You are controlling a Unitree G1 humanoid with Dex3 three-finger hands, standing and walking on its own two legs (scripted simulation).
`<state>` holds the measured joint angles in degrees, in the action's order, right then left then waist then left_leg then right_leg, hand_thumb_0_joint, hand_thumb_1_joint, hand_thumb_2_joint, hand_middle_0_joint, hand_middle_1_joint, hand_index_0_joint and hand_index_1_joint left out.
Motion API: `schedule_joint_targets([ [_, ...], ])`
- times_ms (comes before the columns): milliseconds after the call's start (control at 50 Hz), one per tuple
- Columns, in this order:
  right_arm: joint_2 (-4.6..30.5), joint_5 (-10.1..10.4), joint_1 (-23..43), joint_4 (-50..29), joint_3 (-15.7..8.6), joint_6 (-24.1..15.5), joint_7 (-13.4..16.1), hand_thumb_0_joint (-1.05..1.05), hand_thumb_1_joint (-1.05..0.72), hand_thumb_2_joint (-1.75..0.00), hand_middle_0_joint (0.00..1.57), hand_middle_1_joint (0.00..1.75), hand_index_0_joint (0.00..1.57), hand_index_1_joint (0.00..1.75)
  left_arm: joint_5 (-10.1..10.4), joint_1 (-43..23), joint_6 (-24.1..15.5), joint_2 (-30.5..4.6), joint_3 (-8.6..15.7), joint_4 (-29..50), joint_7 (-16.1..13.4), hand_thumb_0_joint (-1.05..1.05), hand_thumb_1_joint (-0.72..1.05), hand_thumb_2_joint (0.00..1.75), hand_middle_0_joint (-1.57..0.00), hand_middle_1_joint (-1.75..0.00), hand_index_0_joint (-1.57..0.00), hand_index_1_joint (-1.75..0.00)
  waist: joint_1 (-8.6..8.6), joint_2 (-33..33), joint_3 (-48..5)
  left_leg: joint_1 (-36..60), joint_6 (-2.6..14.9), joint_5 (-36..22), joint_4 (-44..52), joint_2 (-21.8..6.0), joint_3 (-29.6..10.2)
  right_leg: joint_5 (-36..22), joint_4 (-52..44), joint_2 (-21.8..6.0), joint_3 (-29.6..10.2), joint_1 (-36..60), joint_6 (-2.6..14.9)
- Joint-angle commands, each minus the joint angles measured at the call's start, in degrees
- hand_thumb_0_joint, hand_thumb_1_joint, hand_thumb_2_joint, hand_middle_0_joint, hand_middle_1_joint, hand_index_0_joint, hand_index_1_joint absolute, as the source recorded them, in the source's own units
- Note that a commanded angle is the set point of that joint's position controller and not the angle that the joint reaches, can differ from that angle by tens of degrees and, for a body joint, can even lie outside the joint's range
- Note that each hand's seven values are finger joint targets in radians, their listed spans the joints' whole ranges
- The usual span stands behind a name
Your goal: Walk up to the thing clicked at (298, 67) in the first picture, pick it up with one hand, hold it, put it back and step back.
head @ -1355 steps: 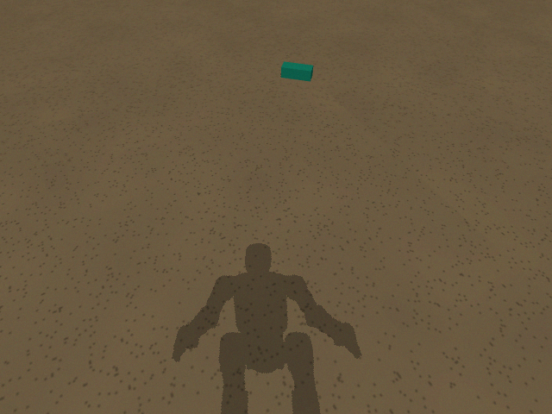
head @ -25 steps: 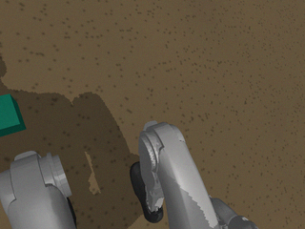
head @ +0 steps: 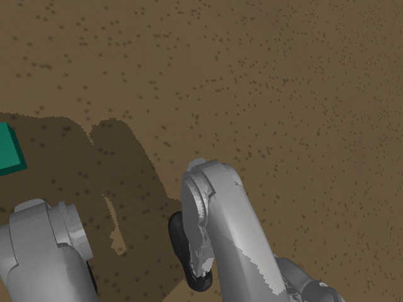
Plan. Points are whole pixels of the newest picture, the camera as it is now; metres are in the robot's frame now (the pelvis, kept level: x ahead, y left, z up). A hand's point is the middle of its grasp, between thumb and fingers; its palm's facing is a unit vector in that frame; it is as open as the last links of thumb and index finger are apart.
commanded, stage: open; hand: left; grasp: from above
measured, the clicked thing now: out of the picture +0.40 +0.34 -0.25
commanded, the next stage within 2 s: withdraw in 0.30 s
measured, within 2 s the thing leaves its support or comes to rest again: rests again in 0.64 s
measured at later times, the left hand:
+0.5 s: hand out of the picture +0.40 +0.33 -0.23, palm faces -0.44 -0.16 -0.88, open 13.8 cm
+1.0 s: hand out of the picture +0.39 +0.34 -0.05, palm faces -0.44 -0.11 -0.89, open 14.1 cm
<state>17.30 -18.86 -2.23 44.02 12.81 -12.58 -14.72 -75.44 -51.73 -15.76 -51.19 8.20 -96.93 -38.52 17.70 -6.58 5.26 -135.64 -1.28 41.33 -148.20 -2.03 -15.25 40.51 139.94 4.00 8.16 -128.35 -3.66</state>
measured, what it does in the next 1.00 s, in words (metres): rises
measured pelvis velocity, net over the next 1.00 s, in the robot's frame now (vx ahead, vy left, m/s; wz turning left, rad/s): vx -0.01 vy -0.01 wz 0.12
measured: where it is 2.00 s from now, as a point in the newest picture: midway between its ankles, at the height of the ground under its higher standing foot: (145, 288)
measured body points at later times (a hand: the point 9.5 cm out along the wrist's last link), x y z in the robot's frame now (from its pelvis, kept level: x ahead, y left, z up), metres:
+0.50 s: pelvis +0.00 +0.00 +0.00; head +0.25 +0.12 +0.36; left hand +0.41 +0.33 -0.18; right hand +0.08 -0.25 -0.08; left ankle +0.06 +0.13 -0.26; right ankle +0.10 -0.12 -0.26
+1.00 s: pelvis -0.01 -0.01 +0.07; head +0.19 +0.06 +0.47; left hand +0.41 +0.34 +0.00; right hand +0.12 -0.26 -0.06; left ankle +0.06 +0.13 -0.26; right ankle +0.10 -0.12 -0.26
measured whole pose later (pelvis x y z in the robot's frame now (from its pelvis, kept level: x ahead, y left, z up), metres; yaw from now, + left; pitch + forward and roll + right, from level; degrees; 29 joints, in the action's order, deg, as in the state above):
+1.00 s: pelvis -0.01 -0.01 +0.07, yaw +7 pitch +33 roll -7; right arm 16.5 -5.4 -7.0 41.6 0.5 -2.9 -12.3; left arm -63.2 -47.1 -4.8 -36.6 0.5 -70.3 -13.9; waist 8.4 2.4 -7.4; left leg -127.7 -0.7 38.6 -132.4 -2.5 -7.6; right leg 39.9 129.1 1.7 3.1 -123.0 -2.1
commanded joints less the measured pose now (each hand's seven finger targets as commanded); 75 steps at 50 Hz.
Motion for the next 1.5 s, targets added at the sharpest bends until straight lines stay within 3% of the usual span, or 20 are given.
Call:
schedule_joint_targets([
  [0, 17.45, 0.85, -9.99, -0.44, -5.37, 0.14, 0.04, 0.0, -0.89, -0.9, 0.2, 0.3, 0.2, 0.3, 1.04, -12.82, 0.85, -14.19, 2.41, 6.12, -1.83, 0.0, -0.57, 1.15, -0.09, -1.02, -0.04, -1.07, 0.88, 26.4, -35.72, 26.89, 1.64, -11.91, 15.26, -0.52, 7.7, -15.98, -12.29, 2.01, 6.6, 18.46, 4.67],
  [180, 17.13, 0.99, -9.78, -0.42, -5.53, 1.0, -0.09, 0.0, -0.89, -0.9, 0.2, 0.3, 0.2, 0.3, 1.19, -13.69, 0.01, -11.81, 0.95, 6.46, 0.44, 0.0, -0.51, 1.08, -0.07, -1.05, -0.05, -1.07, 1.9, 26.93, -35.1, 28.58, 1.31, -12.84, 15.5, -0.48, 7.26, -16.83, -11.37, 1.77, 7.46, 16.75, 4.63],
  [340, 17.58, 1.02, -10.08, -0.77, -5.38, 1.11, 0.07, 0.0, -0.88, -0.9, 0.2, 0.3, 0.2, 0.3, 0.51, -12.11, -1.47, -14.41, 2.66, 7.59, -0.39, 0.0, -0.45, 1.01, -0.05, -1.07, -0.07, -1.06, 0.51, 27.06, -36.01, 28.28, 1.45, -12.1, 15.79, -0.41, 7.68, -15.7, -12.26, 1.99, 6.7, 18.31, 4.75],
  [380, 17.89, 0.79, -9.63, -1.06, -5.71, 1.07, 0.05, 0.0, -0.88, -0.9, 0.2, 0.3, 0.2, 0.3, 0.2, -12.1, -1.24, -12.42, 0.71, 5.34, -0.29, 0.0, -0.45, 1.01, -0.06, -1.07, -0.07, -1.06, 1.52, 25.54, -35.62, 27.18, 1.74, -11.93, 14.61, -0.61, 7.92, -15.95, -12.34, 2.25, 5.97, 18.31, 4.56],
  [440, 17.93, 0.85, -10.64, -1.06, -5.47, 0.72, -0.09, 0.0, -0.9, -0.9, 0.2, 0.3, 0.2, 0.3, 0.58, -13.12, -1.12, -13.4, 2.04, 7.1, -0.93, 0.0, -0.52, 0.98, -0.05, -1.01, -0.07, -0.99, 1.63, 25.9, -35.71, 28.24, 1.61, -12.54, 14.85, -0.43, 7.64, -16.47, -11.92, 1.93, 6.76, 17.88, 4.49],
  [460, 18.09, 1.03, -10.84, -0.7, -6.15, 0.81, 0.1, 0.0, -0.9, -0.9, 0.2, 0.3, 0.2, 0.3, 0.99, -12.56, -1.1, -14.74, 3.95, 9.46, -1.61, 0.0, -0.52, 0.98, -0.05, -1.01, -0.07, -0.99, -0.1, 28.01, -38.68, 29.44, 1.38, -13.69, 15.49, -0.63, 7.7, -17.17, -12.19, 2.23, 6.31, 19.28, 4.73],
  [520, 17.67, 1.15, -11.02, -1.11, -6.91, 0.43, -0.66, 0.0, -0.9, -0.9, 0.2, 0.3, 0.2, 0.3, 0.97, -12.13, 0.7, -14.47, 5.56, 11.94, -2.75, 0.0, -0.52, 0.98, -0.06, -1.0, -0.07, -0.99, -0.47, 30.22, -39.47, 30.52, 1.08, -13.92, 15.65, -0.55, 8.35, -17.61, -11.38, 1.95, 6.65, 17.88, 4.81],
  [600, 16.48, 3.3, -10.54, -1.29, -9.26, 0.27, -1.84, 0.0, -0.9, -0.9, 0.2, 0.3, 0.2, 0.3, 3.71, -12.38, 4.11, -9.52, 3.46, 19.57, -1.68, 0.0, -0.54, 0.99, -0.06, -0.99, -0.06, -0.99, -2.98, 34.39, -45.07, 33.39, 0.71, -14.3, 17.35, -0.56, 9.14, -17.36, -11.99, 1.9, 5.69, 16.14, 5.39],
  [680, 15.84, 6.93, -11.84, -1.16, -12.76, 2.33, -2.05, 0.0, -0.9, -0.9, 0.2, 0.3, 0.2, 0.3, 6.43, -8.11, 9.03, -7.25, 3.35, 28.64, 2.42, 0.0, -0.54, 1.0, -0.06, -1.0, -0.06, -1.0, -7.44, 33.73, -51.13, 35.23, 1.19, -16.54, 20.76, -0.06, 11.06, -19.15, -15.27, 1.19, 3.34, 18.37, 5.48],
  [740, 14.58, 10.07, -13.89, -0.65, -14.95, 4.62, -1.55, 0.0, -0.9, -0.9, 0.2, 0.3, 0.2, 0.3, 8.35, -11.16, 11.54, -2.69, -1.16, 32.16, 8.02, 0.0, -0.55, 1.02, -0.07, -1.01, -0.06, -1.02, -6.34, 29.12, -50.71, 32.97, 2.03, -14.29, 22.42, 0.06, 11.39, -17.23, -18.25, 1.27, 1.32, 19.15, 5.66],
  [780, 14.15, 11.41, -15.09, -1.17, -16.21, 6.05, -0.83, 0.0, -0.9, -0.91, 0.2, 0.3, 0.2, 0.3, 9.71, -11.15, 12.57, -2.26, -1.52, 35.0, 12.02, 0.0, -0.55, 1.02, -0.07, -1.01, -0.06, -1.03, -7.23, 26.64, -51.45, 33.31, 2.26, -12.91, 24.93, 0.55, 11.61, -15.2, -20.53, 0.89, 0.71, 20.84, 5.78],
  [820, 13.29, 12.45, -15.33, -1.75, -17.13, 7.47, 0.04, 0.0, -0.9, -0.9, 0.2, 0.3, 0.2, 0.3, 11.48, -10.17, 13.2, 3.14, -5.25, 33.53, 16.54, 0.0, -0.54, 1.02, -0.08, -1.02, -0.07, -1.03, -6.35, 21.23, -47.74, 32.44, 2.6, -10.78, 26.55, 0.62, 11.56, -12.98, -23.06, 0.82, 0.05, 20.75, 5.81],
  [860, 12.65, 13.21, -16.06, -2.48, -17.24, 8.44, 1.11, 0.0, -0.9, -0.91, 0.2, 0.3, 0.2, 0.3, 12.18, -10.43, 12.69, 4.04, -6.66, 34.19, 20.29, 0.0, -0.54, 1.03, -0.08, -1.02, -0.07, -1.04, -5.9, 17.98, -46.23, 30.9, 3.01, -10.52, 26.99, 0.94, 11.83, -12.47, -24.76, 0.69, -0.81, 23.15, 5.74],
  [900, 13.08, 14.06, -15.63, -3.89, -17.53, 9.27, 2.51, 0.0, -0.9, -0.91, 0.2, 0.3, 0.2, 0.3, 12.02, -8.48, 11.93, 1.61, -4.71, 33.74, 23.05, 0.0, -0.54, 1.03, -0.08, -1.01, -0.07, -1.03, -7.17, 13.93, -44.44, 29.34, 3.33, -9.21, 28.34, 1.51, 11.91, -10.67, -26.28, -0.02, -1.1, 23.62, 5.83],
  [920, 11.5, 14.19, -15.22, -4.41, -16.92, 9.63, 2.9, 0.0, -0.9, -0.91, 0.2, 0.3, 0.2, 0.3, 12.42, -8.36, 11.25, 5.19, -7.87, 33.19, 24.78, 0.0, -0.53, 1.02, -0.09, -1.01, -0.07, -1.03, -6.63, 12.67, -42.81, 28.08, 3.53, -8.98, 28.65, 1.56, 12.67, -10.27, -27.4, 0.14, -1.79, 25.26, 5.67],
  [1000, 11.23, 14.72, -14.55, -5.65, -15.88, 10.25, 5.88, 0.0, -0.9, -0.9, 0.2, 0.3, 0.2, 0.3, 12.52, -9.83, 7.96, 2.86, -7.17, 33.33, 27.29, 0.0, -0.54, 1.03, -0.08, -1.02, -0.07, -1.04, -7.11, 9.16, -39.01, 26.92, 3.62, -6.81, 29.75, 2.05, 13.26, -6.41, -30.08, -0.3, -2.68, 25.2, 5.71],
  [1080, 10.55, 14.1, -13.96, -5.37, -14.66, 10.49, 7.55, 0.0, -0.9, -0.9, 0.2, 0.3, 0.2, 0.3, 10.82, -12.37, 3.86, 1.53, -7.05, 32.55, 25.93, 0.0, -0.54, 1.03, -0.09, -1.02, -0.07, -1.04, -7.59, 10.77, -40.22, 27.75, 3.32, -7.3, 29.61, 1.97, 13.77, -6.54, -29.27, -0.44, -3.15, 25.27, 5.7],
  [1200, 11.3, 11.92, -14.34, -3.83, -13.07, 10.31, 8.46, 0.0, -0.9, -0.9, 0.2, 0.3, 0.2, 0.3, 5.66, -20.11, -0.02, 0.43, -7.58, 25.32, 19.04, 0.0, -0.54, 1.02, -0.07, -1.03, -0.07, -1.03, -4.79, 15.43, -40.16, 30.02, 2.64, -7.6, 27.74, 1.79, 13.22, -6.84, -26.58, -0.32, -2.36, 20.38, 5.99],
  [1340, 12.94, 9.53, -14.45, -2.29, -12.27, 9.02, 8.84, 0.0, -0.9, -0.9, 0.2, 0.3, 0.2, 0.3, 0.95, -25.98, 0.11, -6.73, -2.86, 21.01, 10.8, 0.0, -0.54, 1.01, -0.07, -1.02, -0.07, -1.02, -4.88, 26.5, -45.12, 36.35, 1.29, -7.17, 27.63, 1.8, 12.18, -7.02, -20.72, -1.02, 0.55, 14.43, 6.44],
  [1480, 13.12, 9.61, -16.66, -1.82, -14.01, 8.22, 7.99, 0.0, -0.89, -0.89, 0.2, 0.3, 0.2, 0.3, 3.87, -20.76, 5.53, -7.23, 0.03, 25.16, 10.05, 0.0, -0.36, 0.99, -0.24, -0.8, -0.21, -0.83, -7.52, 29.04, -54.36, 39.3, 1.74, -10.68, 27.69, 2.0, 13.51, -11.27, -21.16, -1.46, 0.66, 17.56, 6.24],
])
